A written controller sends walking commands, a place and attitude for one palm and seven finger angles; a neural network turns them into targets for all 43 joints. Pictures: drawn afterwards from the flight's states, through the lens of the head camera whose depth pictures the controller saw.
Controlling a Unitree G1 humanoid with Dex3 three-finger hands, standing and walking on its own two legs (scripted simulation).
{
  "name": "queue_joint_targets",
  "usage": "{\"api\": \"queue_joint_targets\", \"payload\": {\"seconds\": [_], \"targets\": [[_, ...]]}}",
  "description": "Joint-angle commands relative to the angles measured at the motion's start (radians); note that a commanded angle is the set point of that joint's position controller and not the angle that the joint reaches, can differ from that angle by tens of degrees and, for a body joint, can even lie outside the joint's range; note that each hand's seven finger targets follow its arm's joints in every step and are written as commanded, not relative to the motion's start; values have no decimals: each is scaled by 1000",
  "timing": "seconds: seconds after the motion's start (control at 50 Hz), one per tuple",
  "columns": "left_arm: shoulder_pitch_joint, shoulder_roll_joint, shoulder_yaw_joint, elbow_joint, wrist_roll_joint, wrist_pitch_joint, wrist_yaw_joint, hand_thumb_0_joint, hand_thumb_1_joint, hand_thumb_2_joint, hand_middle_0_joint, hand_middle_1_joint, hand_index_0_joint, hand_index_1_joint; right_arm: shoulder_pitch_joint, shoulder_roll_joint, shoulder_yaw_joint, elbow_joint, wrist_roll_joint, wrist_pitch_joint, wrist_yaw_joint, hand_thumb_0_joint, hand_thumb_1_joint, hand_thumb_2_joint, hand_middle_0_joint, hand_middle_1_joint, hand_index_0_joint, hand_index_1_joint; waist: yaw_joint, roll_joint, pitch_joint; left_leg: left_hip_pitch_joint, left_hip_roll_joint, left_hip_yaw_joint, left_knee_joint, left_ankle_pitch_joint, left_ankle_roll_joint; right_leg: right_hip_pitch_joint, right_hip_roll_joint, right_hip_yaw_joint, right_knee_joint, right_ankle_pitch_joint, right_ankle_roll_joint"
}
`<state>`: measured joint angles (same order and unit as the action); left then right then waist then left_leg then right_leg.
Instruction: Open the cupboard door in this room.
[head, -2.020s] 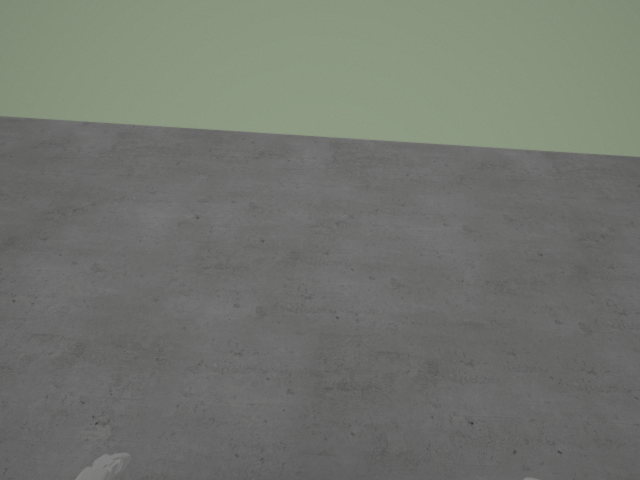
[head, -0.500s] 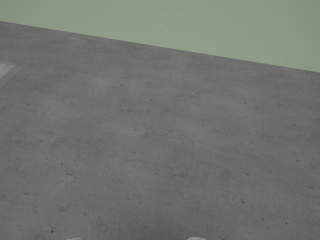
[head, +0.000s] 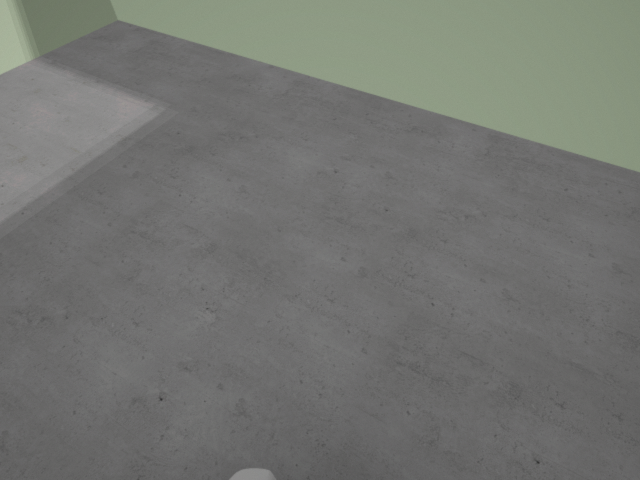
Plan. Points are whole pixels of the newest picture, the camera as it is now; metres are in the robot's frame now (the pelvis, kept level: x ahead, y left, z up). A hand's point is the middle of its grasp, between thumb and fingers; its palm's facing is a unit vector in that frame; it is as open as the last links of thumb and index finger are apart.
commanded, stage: turn or walk to find it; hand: left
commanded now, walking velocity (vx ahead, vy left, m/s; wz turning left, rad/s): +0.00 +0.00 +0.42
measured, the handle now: out of the picture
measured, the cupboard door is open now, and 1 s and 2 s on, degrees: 0 0 0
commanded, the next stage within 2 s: none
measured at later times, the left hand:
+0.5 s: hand out of the picture +0.02 +0.25 -0.16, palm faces +0.21 -0.94 -0.26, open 7.3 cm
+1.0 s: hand out of the picture -0.10 +0.18 -0.16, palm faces +0.43 -0.87 -0.25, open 7.3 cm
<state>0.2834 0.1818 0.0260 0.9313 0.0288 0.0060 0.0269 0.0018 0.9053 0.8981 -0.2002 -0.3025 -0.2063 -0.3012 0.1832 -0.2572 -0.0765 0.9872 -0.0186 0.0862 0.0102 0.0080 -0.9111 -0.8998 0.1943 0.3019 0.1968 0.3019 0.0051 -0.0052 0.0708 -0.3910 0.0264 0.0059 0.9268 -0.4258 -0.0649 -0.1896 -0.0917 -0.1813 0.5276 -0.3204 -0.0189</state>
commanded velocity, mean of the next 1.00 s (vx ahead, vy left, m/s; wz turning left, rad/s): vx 0.00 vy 0.00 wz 0.42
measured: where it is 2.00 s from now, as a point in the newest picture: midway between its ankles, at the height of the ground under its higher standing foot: outside the picture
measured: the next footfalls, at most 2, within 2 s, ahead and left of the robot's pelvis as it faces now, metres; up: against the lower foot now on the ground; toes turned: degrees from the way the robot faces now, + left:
left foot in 0.10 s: +0.02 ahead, +0.13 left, +0.00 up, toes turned +7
right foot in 0.60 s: +0.03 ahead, -0.09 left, +0.00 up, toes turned +9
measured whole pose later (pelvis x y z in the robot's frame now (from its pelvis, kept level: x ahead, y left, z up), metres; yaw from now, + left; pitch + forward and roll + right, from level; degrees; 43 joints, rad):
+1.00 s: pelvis -0.06 -0.02 +0.00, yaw +24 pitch -1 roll +1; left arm 0.25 0.18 0.04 0.94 0.03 0.01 0.03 0.00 0.91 0.90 -0.20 -0.30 -0.21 -0.30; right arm 0.23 -0.24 -0.08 1.02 -0.02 0.09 0.01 0.01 -0.91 -0.90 0.19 0.30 0.20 0.30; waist 0.00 0.00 0.07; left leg -0.36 0.05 0.02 0.91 -0.44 -0.07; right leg -0.23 -0.11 -0.24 0.51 -0.26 -0.04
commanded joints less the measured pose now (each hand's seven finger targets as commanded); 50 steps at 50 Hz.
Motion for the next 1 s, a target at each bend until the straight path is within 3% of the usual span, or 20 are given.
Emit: {"api": "queue_joint_targets", "payload": {"seconds": [0.0,0.04,0.06,0.08,0.1,0.12,0.14,0.18,0.24,0.46,0.54,0.56,0.58,0.6,0.62,0.64,0.68,0.72,0.82,0.98], "targets": [[65,241,69,-29,8,-8,13,0,900,900,-200,-300,-200,-300,-63,-31,8,-97,13,-50,-1,0,-900,-900,200,300,200,300,37,-204,-97,14,-19,73,-233,-12,22,135,-246,173,-58,684,-118],[32,239,73,-24,-2,-6,11,0,900,900,-200,-300,-200,-300,6,-50,5,-80,11,-62,-4,0,-900,-900,200,300,200,300,-8,-178,-136,158,-18,82,-449,162,36,92,-220,115,35,630,-59],[26,216,67,-32,-11,-1,8,0,900,900,-200,-300,-200,-300,59,-98,-5,-68,8,-72,-3,0,-900,-900,200,300,200,300,-36,-61,-177,325,38,22,-557,352,55,-15,-179,64,175,493,-7],[31,150,56,-68,-18,4,1,0,900,900,-200,-300,-200,-300,94,-199,-28,-69,0,-82,-8,0,-900,-900,200,300,200,300,-51,250,-199,494,296,-295,-566,741,164,-304,-44,14,374,-65,73],[-9,131,38,-86,-11,15,6,0,900,900,-200,-300,-200,-300,129,-235,-35,-54,11,-70,-15,0,-900,-900,200,300,200,300,-64,271,-197,451,392,-346,-544,1000,268,-346,-9,95,497,-349,87],[-25,146,46,-80,-7,25,7,0,900,900,-200,-300,-200,-300,112,-209,-31,-56,4,-67,-20,0,-900,-900,200,300,200,300,-57,168,-163,399,375,-255,-540,920,285,-339,-28,133,570,-305,78],[-53,138,49,-63,-6,32,8,0,900,900,-200,-300,-200,-300,79,-176,-21,-57,2,-74,-30,0,-900,-900,200,300,200,300,-53,247,-130,328,303,-245,-566,838,253,-345,-31,164,584,-241,86],[-52,153,58,-42,-7,33,-5,0,900,900,-200,-300,-200,-300,-2,-137,-8,-86,1,-73,-34,0,-900,-900,200,300,200,300,-24,187,-58,248,238,-195,-587,688,225,-346,-31,170,624,-131,89],[-16,138,56,-22,-9,33,-11,0,900,900,-200,-300,-200,-300,-3,-133,-7,-94,5,-82,-33,0,-900,-900,200,300,200,300,-8,127,-60,254,199,-171,-603,645,218,-332,-16,154,596,-65,105],[-92,109,52,-80,-17,27,-3,0,900,900,-200,-300,-200,-300,44,-141,-26,-95,-9,-68,-26,0,-900,-900,200,300,200,300,-31,151,-67,197,192,-325,-599,496,250,-191,42,153,252,-114,91],[1,118,56,-62,-21,11,5,0,900,900,-200,-300,-200,-300,15,-133,-30,-106,-3,-63,-19,0,-900,-900,200,300,200,300,23,117,-103,55,138,-317,-509,413,193,51,57,143,-45,78,77],[25,158,64,-60,-14,0,8,0,900,900,-200,-300,-200,-300,23,-100,-27,-108,5,-63,-14,0,-900,-900,200,300,200,300,34,14,-113,-40,77,-269,-424,300,142,165,-10,205,-171,122,64],[43,253,80,-64,2,-12,16,0,900,900,-200,-300,-200,-300,51,-26,-14,-125,12,-64,-11,0,-900,-900,200,300,200,300,35,-278,-132,-206,-70,-96,-189,13,60,262,-275,481,-266,148,-24],[28,281,78,-82,-6,-5,15,0,900,900,-200,-300,-200,-300,28,-61,-26,-138,-1,-57,-16,0,-900,-900,200,300,200,300,45,-287,-102,-194,-83,-73,16,-152,44,101,-398,540,-276,213,-113],[-29,235,76,-94,-9,-6,18,0,900,900,-200,-300,-200,-300,30,-82,-34,-113,-7,-41,-10,0,-900,-900,200,300,200,300,23,-217,-74,-160,-50,-115,149,-89,48,-8,-345,466,-305,89,-129],[-95,208,70,-108,-10,-6,17,0,900,900,-200,-300,-200,-300,50,-78,-38,-88,-8,-30,-4,0,-900,-900,200,300,200,300,-9,-210,-24,-153,-39,-109,223,-28,44,-83,-288,417,-330,-11,-108],[-153,163,51,-120,-12,-9,12,0,900,900,-200,-300,-200,-300,102,-57,-34,-51,-10,-25,6,0,-900,-900,200,300,200,300,-47,-130,12,-149,-19,-66,292,76,27,-95,-204,267,-291,65,-68],[-116,153,47,-108,-13,-17,12,0,900,900,-200,-300,-200,-300,122,-46,-30,-39,-9,-24,7,0,-900,-900,200,300,200,300,-39,-137,-18,-162,-16,-46,302,112,9,-32,-182,209,-266,142,-69],[-15,163,52,-67,-9,-17,14,0,900,900,-200,-300,-200,-300,49,-45,-22,-44,-8,-22,4,0,-900,-900,200,300,200,300,12,-144,-28,-176,13,-26,205,74,-14,61,-224,208,-250,209,-99],[18,224,76,-29,7,-6,11,0,900,900,-200,-300,-200,-300,-14,-14,1,-69,9,-42,1,0,-900,-900,200,300,200,300,42,-196,-86,-4,14,62,-153,-57,13,86,-287,167,-155,401,-135]]}}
